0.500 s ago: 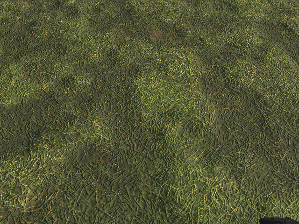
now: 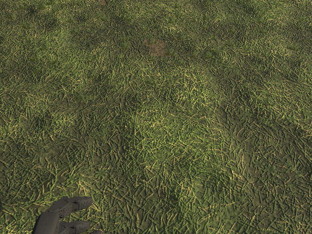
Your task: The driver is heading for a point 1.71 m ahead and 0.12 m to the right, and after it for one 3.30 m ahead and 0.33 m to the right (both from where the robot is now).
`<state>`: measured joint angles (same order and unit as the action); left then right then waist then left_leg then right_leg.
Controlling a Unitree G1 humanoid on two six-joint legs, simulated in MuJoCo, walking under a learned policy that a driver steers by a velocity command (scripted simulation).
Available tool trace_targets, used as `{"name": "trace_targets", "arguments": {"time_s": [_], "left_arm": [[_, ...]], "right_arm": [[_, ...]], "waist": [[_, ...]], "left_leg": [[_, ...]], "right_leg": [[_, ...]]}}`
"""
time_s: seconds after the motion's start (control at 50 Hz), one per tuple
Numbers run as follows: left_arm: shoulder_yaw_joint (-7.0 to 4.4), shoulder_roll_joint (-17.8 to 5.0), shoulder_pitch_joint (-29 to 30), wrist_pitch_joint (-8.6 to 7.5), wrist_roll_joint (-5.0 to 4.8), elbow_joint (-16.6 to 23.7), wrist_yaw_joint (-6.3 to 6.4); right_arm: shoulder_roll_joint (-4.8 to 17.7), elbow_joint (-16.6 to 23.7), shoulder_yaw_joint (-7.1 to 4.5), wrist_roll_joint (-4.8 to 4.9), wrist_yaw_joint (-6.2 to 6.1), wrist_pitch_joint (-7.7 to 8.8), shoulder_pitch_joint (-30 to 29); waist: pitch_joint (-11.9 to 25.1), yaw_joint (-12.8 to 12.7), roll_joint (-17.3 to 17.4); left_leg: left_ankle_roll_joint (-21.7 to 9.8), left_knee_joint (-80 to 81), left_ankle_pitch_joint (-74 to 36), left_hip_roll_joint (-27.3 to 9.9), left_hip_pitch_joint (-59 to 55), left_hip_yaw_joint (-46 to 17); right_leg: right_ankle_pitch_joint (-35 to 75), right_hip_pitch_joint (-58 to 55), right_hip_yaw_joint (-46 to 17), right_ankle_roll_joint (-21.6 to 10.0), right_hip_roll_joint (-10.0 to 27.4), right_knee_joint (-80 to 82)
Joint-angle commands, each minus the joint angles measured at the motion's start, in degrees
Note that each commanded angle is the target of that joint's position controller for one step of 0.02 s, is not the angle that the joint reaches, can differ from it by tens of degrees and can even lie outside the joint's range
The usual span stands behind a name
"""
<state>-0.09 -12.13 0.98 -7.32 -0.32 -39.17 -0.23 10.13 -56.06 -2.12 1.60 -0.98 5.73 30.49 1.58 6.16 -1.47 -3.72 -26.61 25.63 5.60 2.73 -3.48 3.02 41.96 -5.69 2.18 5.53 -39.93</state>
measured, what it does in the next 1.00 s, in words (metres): walks ahead: right foot, then left foot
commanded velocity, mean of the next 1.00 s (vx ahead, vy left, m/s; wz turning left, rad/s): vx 0.31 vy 0.00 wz -0.08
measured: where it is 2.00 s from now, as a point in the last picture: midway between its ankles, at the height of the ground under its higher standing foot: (165, 177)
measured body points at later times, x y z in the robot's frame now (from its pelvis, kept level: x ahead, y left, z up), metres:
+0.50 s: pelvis +0.35 +0.02 +0.00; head +0.37 +0.04 +0.45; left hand +0.30 +0.30 -0.14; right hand +0.62 -0.16 -0.07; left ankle +0.46 +0.13 -0.72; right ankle +0.27 -0.16 -0.70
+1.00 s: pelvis +0.39 -0.02 +0.01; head +0.42 -0.05 +0.45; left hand +0.53 +0.27 -0.08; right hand +0.53 -0.32 -0.11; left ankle +0.44 +0.14 -0.68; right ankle +0.39 -0.11 -0.72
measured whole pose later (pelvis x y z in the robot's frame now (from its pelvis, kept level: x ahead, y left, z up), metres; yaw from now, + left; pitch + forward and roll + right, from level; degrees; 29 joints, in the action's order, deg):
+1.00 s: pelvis +0.39 -0.02 +0.01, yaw -9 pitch +2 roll +3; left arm -5.6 -16.7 -13.5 2.1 0.9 -43.5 0.3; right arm 17.2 -45.7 -5.3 -0.4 -2.5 -1.6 2.4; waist -1.7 -1.8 1.6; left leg 2.5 -49.5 26.0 -4.1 27.7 4.5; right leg -18.0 20.8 0.3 -2.7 0.9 -36.0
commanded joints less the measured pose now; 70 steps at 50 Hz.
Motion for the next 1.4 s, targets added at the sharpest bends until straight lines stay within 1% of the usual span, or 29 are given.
{"name": "trace_targets", "arguments": {"time_s": [0.02, 0.06, 0.08, 0.1, 0.12, 0.16, 0.18, 0.2, 0.24, 0.3, 0.38, 0.44, 0.46, 0.48, 0.5, 0.52, 0.56, 0.64, 0.76, 0.9, 0.92, 0.96, 0.98, 1.02, 1.04, 1.1, 1.14, 1.2, 1.4], "left_arm": [[-2.33, -5.9, 3.6, -1.3, -1.42, 3.9, -0.72], [-4.87, -10.6, -8.4, -1.69, -1.9, 1.9, -0.59], [-5.61, -12.7, -23.0, -1.42, -1.94, -0.7, -0.09], [-6.94, -19.1, -31.5, -0.82, 0.81, -2.6, 0.05], [-6.53, -17.3, -30.9, -1.13, 1.7, -3.2, -0.96], [-4.52, -8.8, -19.9, -0.39, 1.26, -2.8, -0.89], [-4.09, -7.1, -16.4, -0.19, 1.4, -3.4, -1.28], [-3.44, -5.1, -15.3, -0.47, 1.7, -4.4, -1.29], [-3.25, -4.5, -13.2, -0.85, 1.24, -5.9, -1.27], [-4.94, -10.8, -9.5, -0.36, 0.39, -6.4, 0.0], [-5.39, -12.9, -10.3, 0.29, -1.52, -7.9, 0.94], [-5.27, -13.1, -12.5, 0.72, -1.43, -9.6, 1.06], [-4.8, -12.0, -14.7, 0.94, -0.73, -10.1, 0.99], [-3.46, -8.7, -20.1, 1.0, 1.2, -9.7, 0.68], [-1.8, -4.7, -29.3, 1.77, 0.08, -12.6, 0.08], [-2.74, -9.1, -29.4, 2.96, -1.0, -14.0, -0.09], [-3.47, -10.2, -20.8, 5.29, -1.35, -11.9, 1.21], [-5.05, -10.3, -20.0, 8.49, -0.62, -10.1, 3.18], [-5.38, -7.7, -13.9, 9.86, -0.6, -4.9, 2.48], [-6.69, -9.1, -17.3, 10.97, -0.52, -3.4, -0.25], [-7.58, -10.8, -19.8, 11.07, -0.05, -4.2, -0.04], [-9.43, -22.2, -19.8, 9.73, 1.28, -1.0, 1.26], [-9.37, -20.4, -19.4, 7.93, 2.63, -0.7, 0.78], [-8.88, -18.1, -13.1, 6.23, 0.47, 0.9, 1.13], [-8.17, -16.0, -11.1, 6.51, -0.73, 1.7, 1.52], [-7.37, -14.0, -12.1, 7.46, -0.64, 3.0, 2.86], [-7.24, -13.8, -15.2, 7.23, -1.5, 2.9, 3.09], [-6.88, -14.4, -16.9, 6.24, -0.92, 2.3, 3.01], [-5.38, -13.9, -17.8, 4.16, -0.91, 3.1, 0.52]], "right_arm": [[10.3, 4.8, -2.47, 0.61, -0.7, 0.41, -2.3], [11.0, 5.2, -2.58, -0.61, -0.31, -0.82, -2.7], [10.6, 7.7, -2.1, -2.11, 0.44, -0.92, -7.5], [2.9, 10.1, -0.53, -1.11, 0.75, 0.01, -0.7], [2.6, 10.5, 0.17, 1.47, 0.76, 0.6, 2.2], [7.4, 12.7, -0.89, 1.22, -0.06, -0.31, -9.2], [7.7, 13.6, -1.31, -0.21, -0.19, -0.6, -13.0], [7.0, 14.5, -1.62, -0.65, 0.02, -0.93, -13.4], [4.7, 14.9, -1.39, 0.25, 0.77, -2.08, -11.9], [4.0, 16.4, -0.46, -1.07, 1.68, -2.22, -15.7], [7.9, 17.0, -0.97, -1.73, 3.49, -2.26, -21.1], [11.5, 15.4, -2.5, -3.22, 2.83, -2.29, -18.3], [14.5, 15.0, -3.39, -3.47, 2.19, -2.28, -16.4], [18.3, 15.8, -3.67, -4.87, 1.43, -2.43, -14.1], [13.9, 15.7, -1.82, -5.04, 1.69, -2.71, -14.2], [11.2, 16.0, -1.3, -3.57, 2.45, -2.92, -15.5], [10.6, 16.1, -0.95, -2.68, 2.56, -2.73, -21.3], [12.7, 15.9, -2.18, -3.71, 0.12, -3.48, -25.7], [12.2, 14.8, -2.99, -2.98, -2.75, -4.43, -27.4], [14.2, 13.3, -4.4, -0.47, -1.7, -5.96, -29.1], [12.3, 12.3, -4.19, -0.02, -1.43, -6.41, -27.4], [9.2, 15.7, -3.69, -2.7, -1.35, -6.77, -28.5], [10.4, 17.4, -3.91, -3.09, -1.65, -6.32, -34.9], [12.2, 15.7, -4.74, -2.15, -2.45, -6.03, -32.6], [13.0, 14.8, -5.07, -2.62, -2.83, -5.98, -31.5], [11.4, 14.6, -4.89, -2.27, -2.09, -5.19, -30.8], [10.9, 14.3, -4.54, -1.48, -0.81, -4.34, -30.1], [11.3, 14.7, -4.43, -0.89, 0.81, -2.73, -33.0], [10.4, 16.4, -2.32, 0.38, 3.0, 2.05, -33.1]], "waist": [[-7.1, -4.4, 2.6], [2.0, -12.2, 5.6], [11.5, -20.0, 7.6], [23.1, -16.3, -10.3], [25.6, -14.2, -22.7], [5.7, -12.7, -8.9], [1.1, -10.7, -2.6], [0.3, -8.4, -3.1], [0.2, -5.2, -4.8], [1.1, -3.8, -2.8], [3.1, -4.5, -4.4], [4.2, -2.5, -1.7], [5.1, -1.9, 2.0], [10.6, -3.6, 13.5], [19.9, -6.1, 19.5], [19.1, -5.2, 11.7], [9.8, -5.9, 5.0], [6.0, -8.4, 8.0], [5.3, -7.3, 8.0], [5.5, -9.9, 8.1], [3.7, -10.4, 4.1], [-2.3, -7.1, -18.4], [0.4, -9.9, -11.3], [1.1, -6.1, -5.8], [1.8, -5.5, -5.8], [5.4, -5.3, -5.3], [6.9, -6.5, -5.6], [3.5, -8.5, -9.7], [-2.8, -10.8, -8.2]], "left_leg": [[-9.3, 11.9, -19.2, -12.9, 12.4, -13.9], [-6.0, -4.4, -40.5, -10.8, 6.5, -11.8], [-3.8, -20.4, -39.8, -8.8, 15.7, -10.1], [0.1, -45.7, -15.3, -1.1, 32.1, -5.3], [0.6, -56.5, 2.7, -0.8, 40.7, -8.7], [1.2, -57.2, -0.6, -5.9, 45.0, -5.0], [1.2, -53.1, -0.8, -7.0, 42.0, -3.4], [1.0, -48.6, -1.1, -8.4, 38.9, -3.5], [1.3, -40.2, -0.9, -9.5, 34.9, -2.8], [2.0, -21.0, -13.8, -8.5, 26.7, 0.8], [1.4, -8.1, -30.6, -6.6, 16.5, 0.8], [-0.8, -2.2, -32.8, -4.4, 8.6, 2.6], [-2.1, -1.1, -46.5, -6.6, 3.7, 1.4], [-8.5, -3.8, -73.5, -19.6, -8.6, -12.2], [-16.6, -1.8, -76.9, -29.6, -13.9, -23.2], [-15.8, -0.7, -65.7, -27.4, -8.3, -21.8], [-11.8, 3.4, -47.1, -24.1, 2.2, -15.3], [-11.8, 10.7, -32.2, -22.8, 13.8, -7.4], [-10.5, 13.7, -21.4, -24.0, 11.0, 0.8], [-4.0, 6.5, -17.8, -24.5, 9.3, 9.5], [-0.5, -0.3, -12.3, -21.4, 12.7, 11.9], [8.9, -30.0, 12.7, -5.8, 40.5, 11.0], [7.2, -36.7, 10.6, -5.0, 42.4, 1.7], [5.0, -37.2, -0.6, -6.4, 42.4, -2.1], [5.1, -36.6, -3.5, -6.6, 41.3, -2.5], [5.9, -35.6, -9.1, -4.1, 37.0, -2.7], [6.0, -27.4, -13.0, -4.2, 37.0, -2.5], [6.9, -17.0, -15.8, -5.0, 36.1, -1.5], [2.5, -3.3, -13.9, -6.9, 24.4, 3.7]], "right_leg": [[2.3, -19.3, 3.2, -0.2, -4.6, 11.4], [-5.2, -32.4, 4.0, -3.1, -6.3, 10.1], [-9.9, -51.0, -0.2, -4.9, -0.5, 4.1], [-22.7, -70.7, -27.7, -13.0, 14.4, 9.5], [-23.3, -73.0, -47.8, -17.2, 19.8, 19.9], [4.4, -54.8, -25.4, -14.1, 15.6, 18.1], [18.3, -44.7, -16.4, -13.4, 12.6, 17.7], [24.0, -39.4, -11.2, -12.7, 10.8, 18.7], [25.7, -34.6, -6.8, -13.3, 10.3, 21.5], [28.4, -27.9, 1.5, -13.1, 8.3, 24.6], [16.2, -28.3, 4.7, -9.9, 7.3, 23.8], [14.8, -30.8, 5.6, -6.8, 4.9, 14.3], [9.8, -29.2, 8.0, -4.4, 1.5, 5.6], [-17.7, -19.0, 10.1, -0.9, -4.2, -12.9], [-42.2, -14.5, 2.8, 0.5, -5.1, -24.8], [-42.9, -14.9, -1.9, 0.6, -3.6, -28.2], [-39.0, -10.8, -0.7, 1.0, -1.2, -27.0], [-29.8, -13.4, 3.0, 2.5, -1.0, -29.0], [-23.0, -11.8, 5.2, 1.7, 1.1, -18.4], [-17.2, -26.2, 11.7, -4.5, -2.5, 5.0], [-13.9, -29.9, 9.1, -7.0, -3.5, 11.1], [7.6, -36.2, -26.9, -20.9, 15.2, 21.9], [0.5, -34.5, -26.4, -21.8, 14.4, 23.9], [-5.0, -34.8, -19.6, -15.2, 9.5, 23.2], [-4.1, -34.1, -17.6, -13.4, 8.5, 22.1], [-0.9, -34.2, -15.5, -12.5, 5.1, 20.3], [-26.1, -36.7, -17.7, -12.7, 4.0, 24.4], [-34.3, -37.2, -20.9, -13.5, 5.6, 27.9], [-33.2, -31.2, -20.8, -15.2, 6.7, 26.4]]}}
Velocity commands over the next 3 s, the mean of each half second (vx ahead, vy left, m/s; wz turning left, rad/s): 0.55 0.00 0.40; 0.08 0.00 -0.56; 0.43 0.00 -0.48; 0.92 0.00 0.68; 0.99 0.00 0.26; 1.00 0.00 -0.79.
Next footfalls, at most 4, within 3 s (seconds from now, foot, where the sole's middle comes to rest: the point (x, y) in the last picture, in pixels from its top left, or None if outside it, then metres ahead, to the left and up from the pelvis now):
0.08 right None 0.30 -0.16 -0.76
0.46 left None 0.49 0.14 -0.76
0.92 right None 0.43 -0.12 -0.76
1.50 left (132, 218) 0.59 0.07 -0.76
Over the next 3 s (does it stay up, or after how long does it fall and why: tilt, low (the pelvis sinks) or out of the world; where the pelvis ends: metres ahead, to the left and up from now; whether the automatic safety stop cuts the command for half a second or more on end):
stays up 1.70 0.06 0.00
